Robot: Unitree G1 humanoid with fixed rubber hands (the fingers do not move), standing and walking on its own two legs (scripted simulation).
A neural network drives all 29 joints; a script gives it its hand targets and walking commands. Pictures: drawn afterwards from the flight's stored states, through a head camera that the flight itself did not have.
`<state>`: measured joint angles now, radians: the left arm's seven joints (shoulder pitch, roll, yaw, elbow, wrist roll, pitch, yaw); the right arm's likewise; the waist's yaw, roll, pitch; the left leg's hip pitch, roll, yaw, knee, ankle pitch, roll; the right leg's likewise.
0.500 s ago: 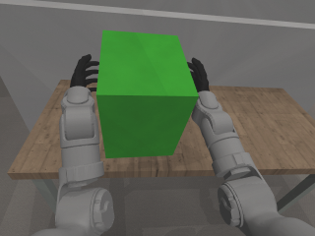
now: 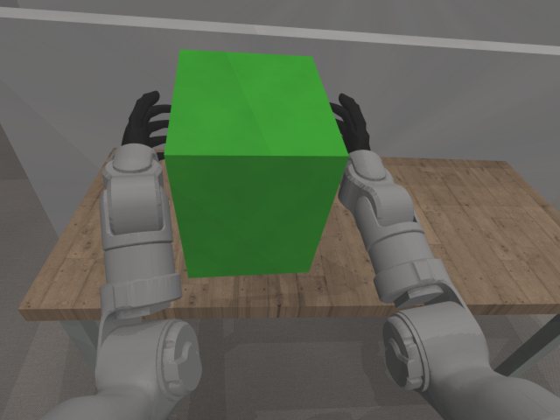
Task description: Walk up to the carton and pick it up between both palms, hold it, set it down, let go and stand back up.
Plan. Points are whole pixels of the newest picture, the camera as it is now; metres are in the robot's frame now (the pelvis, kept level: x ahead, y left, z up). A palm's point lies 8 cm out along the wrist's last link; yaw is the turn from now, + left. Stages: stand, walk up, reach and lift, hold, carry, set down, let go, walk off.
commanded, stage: hold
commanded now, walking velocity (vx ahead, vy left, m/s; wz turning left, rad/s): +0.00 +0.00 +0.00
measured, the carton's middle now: (249, 169) +0.40 +0.01 +0.19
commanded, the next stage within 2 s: none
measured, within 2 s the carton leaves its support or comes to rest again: neither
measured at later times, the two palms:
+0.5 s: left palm (139, 157) +0.36 +0.15 +0.24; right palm (351, 156) +0.37 -0.12 +0.23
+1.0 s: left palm (141, 158) +0.37 +0.15 +0.23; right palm (351, 159) +0.37 -0.13 +0.23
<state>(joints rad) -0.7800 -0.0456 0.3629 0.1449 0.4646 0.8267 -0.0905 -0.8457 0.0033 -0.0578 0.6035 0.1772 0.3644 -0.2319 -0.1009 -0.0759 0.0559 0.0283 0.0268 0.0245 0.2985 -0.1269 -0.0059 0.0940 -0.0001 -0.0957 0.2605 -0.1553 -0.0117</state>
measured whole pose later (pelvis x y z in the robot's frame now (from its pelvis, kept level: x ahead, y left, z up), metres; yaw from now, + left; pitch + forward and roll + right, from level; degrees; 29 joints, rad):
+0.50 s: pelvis +0.00 +0.00 +0.00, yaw +0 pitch -12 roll +0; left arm -0.74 -0.05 0.35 0.09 0.46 0.85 -0.10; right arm -0.81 0.00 -0.04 0.55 0.19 0.38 -0.24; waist -0.10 -0.08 0.07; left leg 0.03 0.03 0.03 0.30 -0.13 -0.01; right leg 0.10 0.00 -0.09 0.26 -0.16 -0.01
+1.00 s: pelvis +0.00 +0.00 +0.00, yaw +0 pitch -12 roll -1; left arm -0.73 -0.05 0.34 0.07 0.47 0.85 -0.10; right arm -0.80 0.00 -0.03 0.54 0.20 0.37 -0.25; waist -0.11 -0.08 0.08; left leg 0.04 0.03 0.03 0.30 -0.14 -0.01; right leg 0.11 0.00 -0.09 0.26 -0.16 -0.01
